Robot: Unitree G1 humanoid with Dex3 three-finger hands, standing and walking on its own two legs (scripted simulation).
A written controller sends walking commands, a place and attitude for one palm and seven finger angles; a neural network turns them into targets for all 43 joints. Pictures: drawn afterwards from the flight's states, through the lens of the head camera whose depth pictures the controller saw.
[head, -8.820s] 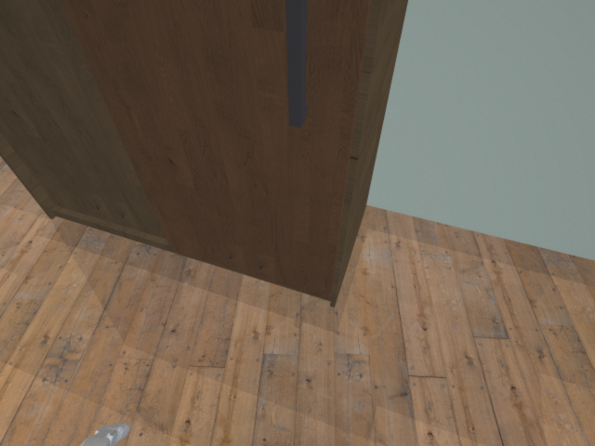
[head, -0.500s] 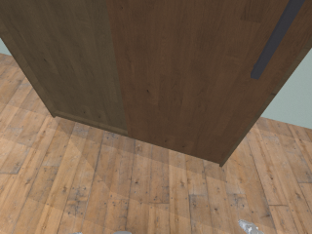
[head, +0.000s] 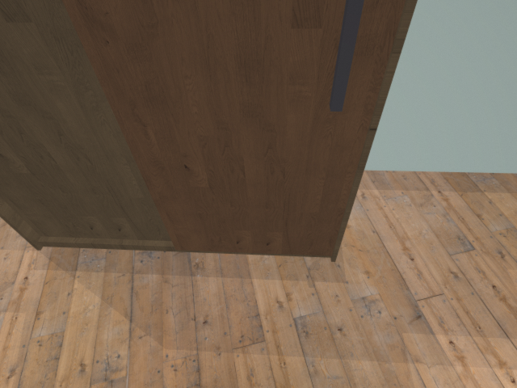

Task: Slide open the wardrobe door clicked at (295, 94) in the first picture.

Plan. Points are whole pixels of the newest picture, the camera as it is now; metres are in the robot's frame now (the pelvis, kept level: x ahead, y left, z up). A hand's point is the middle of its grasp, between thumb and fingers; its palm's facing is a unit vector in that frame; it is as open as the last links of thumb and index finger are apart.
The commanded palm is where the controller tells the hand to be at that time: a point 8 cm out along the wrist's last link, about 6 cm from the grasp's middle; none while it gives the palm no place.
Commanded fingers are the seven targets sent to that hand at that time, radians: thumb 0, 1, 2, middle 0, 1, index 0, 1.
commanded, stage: take the last steps up to it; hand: right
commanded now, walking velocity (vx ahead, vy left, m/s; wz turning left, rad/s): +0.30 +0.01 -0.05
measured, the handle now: (347, 29) +0.70 -0.16 +0.22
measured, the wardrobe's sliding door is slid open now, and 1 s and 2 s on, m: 0.00 0.00 0.00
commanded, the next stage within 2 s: come to a stop and stand still in 0.64 s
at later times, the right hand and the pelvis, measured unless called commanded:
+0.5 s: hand (348, 378) +0.18 -0.14 -0.16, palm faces +0.11 +0.97 -0.21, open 7.3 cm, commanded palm none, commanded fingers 0.00 -0.90 -0.90 0.20 0.30 0.20 0.30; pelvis +0.11 +0.04 +0.00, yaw -3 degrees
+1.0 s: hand out of the picture +0.16 -0.17 -0.18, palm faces +0.11 +0.99 -0.12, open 7.4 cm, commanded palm none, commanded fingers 0.00 -0.90 -0.90 0.20 0.30 0.20 0.30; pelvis +0.20 -0.02 +0.01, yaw -2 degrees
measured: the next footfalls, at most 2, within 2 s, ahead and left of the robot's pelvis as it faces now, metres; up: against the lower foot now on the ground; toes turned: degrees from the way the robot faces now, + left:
left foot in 0.38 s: +0.20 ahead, +0.14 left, +0.00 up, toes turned +6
right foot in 0.82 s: +0.30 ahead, -0.10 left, +0.00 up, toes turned -11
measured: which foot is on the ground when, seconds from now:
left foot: up 0.00-0.36, down 0.38-0.84, up 0.86-1.00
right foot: down 0.00-0.38, up 0.40-0.80, down 0.82-1.00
